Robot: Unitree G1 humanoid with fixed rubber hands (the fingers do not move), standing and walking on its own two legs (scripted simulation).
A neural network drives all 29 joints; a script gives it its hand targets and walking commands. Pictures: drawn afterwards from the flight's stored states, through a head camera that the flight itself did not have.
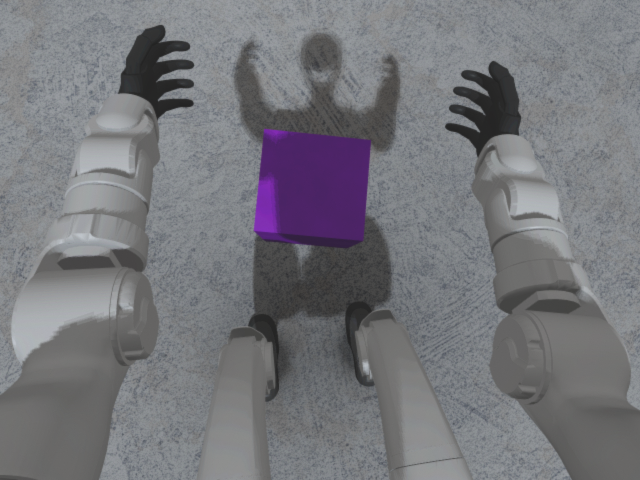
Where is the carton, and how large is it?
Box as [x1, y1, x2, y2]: [254, 129, 370, 247]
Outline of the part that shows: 264,129 254,231 264,240 337,247 348,247 361,241 363,238 370,140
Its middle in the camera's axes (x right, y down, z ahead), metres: -0.02 -0.09 +0.87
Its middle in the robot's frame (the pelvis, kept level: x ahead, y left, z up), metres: +0.50 -0.04 -0.52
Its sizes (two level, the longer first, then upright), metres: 0.210 0.200 0.250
